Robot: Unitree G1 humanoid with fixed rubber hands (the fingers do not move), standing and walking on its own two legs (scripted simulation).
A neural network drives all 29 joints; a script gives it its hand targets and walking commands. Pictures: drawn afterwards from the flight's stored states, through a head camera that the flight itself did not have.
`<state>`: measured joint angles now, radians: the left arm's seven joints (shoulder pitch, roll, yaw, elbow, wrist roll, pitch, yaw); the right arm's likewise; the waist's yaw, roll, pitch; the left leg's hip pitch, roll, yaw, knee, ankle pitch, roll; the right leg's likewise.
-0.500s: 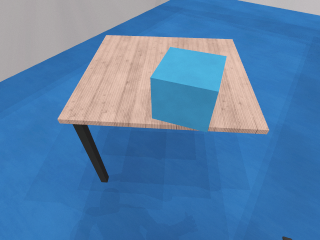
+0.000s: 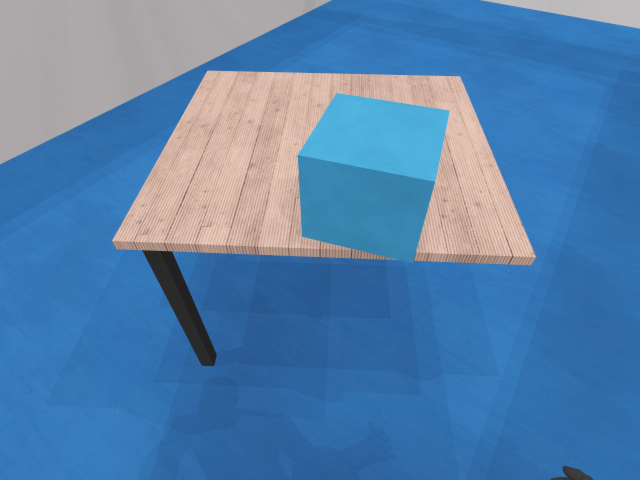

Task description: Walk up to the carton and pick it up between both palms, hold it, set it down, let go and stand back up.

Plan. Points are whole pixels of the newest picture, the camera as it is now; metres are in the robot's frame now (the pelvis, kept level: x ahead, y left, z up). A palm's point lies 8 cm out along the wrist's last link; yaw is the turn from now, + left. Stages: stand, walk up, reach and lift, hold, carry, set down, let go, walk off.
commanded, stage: walk up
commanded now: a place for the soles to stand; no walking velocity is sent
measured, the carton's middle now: (373, 175) +0.68 -0.08 +0.00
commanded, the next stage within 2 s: none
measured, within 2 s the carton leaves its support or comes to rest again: neither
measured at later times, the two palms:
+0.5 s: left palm out of the picture +0.08 +0.32 -0.09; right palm out of the picture +0.13 -0.32 -0.07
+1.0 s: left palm (131, 456) +0.20 +0.27 -0.08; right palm out of the picture +0.15 -0.38 -0.08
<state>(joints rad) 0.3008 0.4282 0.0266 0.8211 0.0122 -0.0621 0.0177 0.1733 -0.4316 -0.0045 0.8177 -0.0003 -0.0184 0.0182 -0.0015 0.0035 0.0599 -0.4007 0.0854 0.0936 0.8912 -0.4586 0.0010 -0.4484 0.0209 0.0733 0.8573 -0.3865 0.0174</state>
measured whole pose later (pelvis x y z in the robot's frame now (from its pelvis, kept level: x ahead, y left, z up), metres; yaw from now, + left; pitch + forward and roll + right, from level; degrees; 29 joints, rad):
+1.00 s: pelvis +0.10 -0.05 +0.01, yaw -4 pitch -4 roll +1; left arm 0.27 0.44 0.04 0.83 0.02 -0.05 -0.05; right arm 0.29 -0.46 0.00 0.82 0.00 -0.06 0.01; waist 0.00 -0.01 0.10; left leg -0.36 0.06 0.03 1.14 -0.54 -0.01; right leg -0.45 -0.01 0.04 0.80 -0.28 -0.01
